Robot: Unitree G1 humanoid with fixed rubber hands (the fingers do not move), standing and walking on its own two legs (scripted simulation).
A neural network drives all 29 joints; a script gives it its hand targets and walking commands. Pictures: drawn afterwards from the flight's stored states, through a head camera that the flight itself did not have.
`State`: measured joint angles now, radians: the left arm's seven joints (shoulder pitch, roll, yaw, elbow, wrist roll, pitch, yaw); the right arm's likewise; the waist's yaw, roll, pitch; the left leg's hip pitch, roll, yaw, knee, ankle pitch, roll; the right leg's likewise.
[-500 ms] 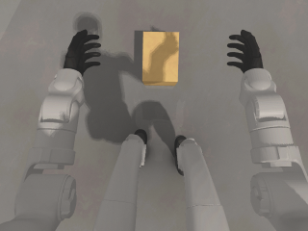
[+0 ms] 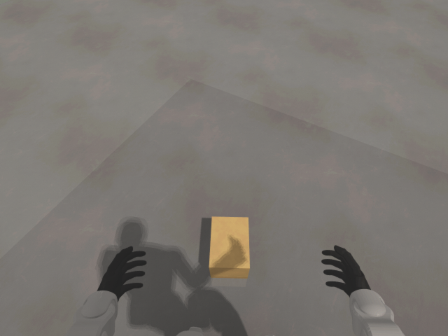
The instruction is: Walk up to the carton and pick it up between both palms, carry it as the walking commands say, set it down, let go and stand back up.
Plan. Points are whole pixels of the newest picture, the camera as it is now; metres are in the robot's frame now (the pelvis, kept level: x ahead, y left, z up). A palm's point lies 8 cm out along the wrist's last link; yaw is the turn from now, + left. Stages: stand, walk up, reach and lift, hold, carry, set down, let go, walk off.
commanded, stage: let go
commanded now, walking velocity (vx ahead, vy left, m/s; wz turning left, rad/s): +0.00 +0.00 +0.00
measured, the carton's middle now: (229, 247) +0.52 +0.02 -0.67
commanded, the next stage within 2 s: stand in 0.62 s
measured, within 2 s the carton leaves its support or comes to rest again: neither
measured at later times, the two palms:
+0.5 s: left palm (108, 307) +0.19 +0.22 -0.04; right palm (375, 310) +0.20 -0.23 -0.05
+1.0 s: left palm (82, 317) +0.17 +0.26 -0.05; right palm (392, 314) +0.20 -0.26 -0.04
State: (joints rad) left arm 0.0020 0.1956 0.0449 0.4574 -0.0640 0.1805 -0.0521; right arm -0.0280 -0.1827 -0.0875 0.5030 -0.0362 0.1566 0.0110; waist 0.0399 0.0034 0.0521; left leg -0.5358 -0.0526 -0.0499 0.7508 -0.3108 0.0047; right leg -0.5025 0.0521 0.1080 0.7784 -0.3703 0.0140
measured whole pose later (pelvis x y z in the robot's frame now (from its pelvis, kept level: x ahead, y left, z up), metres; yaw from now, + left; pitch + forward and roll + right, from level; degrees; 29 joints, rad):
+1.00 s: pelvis +0.03 -0.01 +0.02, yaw +0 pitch -5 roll +1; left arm 0.19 0.28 0.05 0.65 -0.06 0.05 0.01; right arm 0.17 -0.23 -0.07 0.65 -0.03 0.00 0.02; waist 0.03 -0.03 -0.01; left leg -0.19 -0.05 -0.05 0.58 -0.31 0.00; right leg -0.17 0.04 0.11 0.64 -0.37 0.00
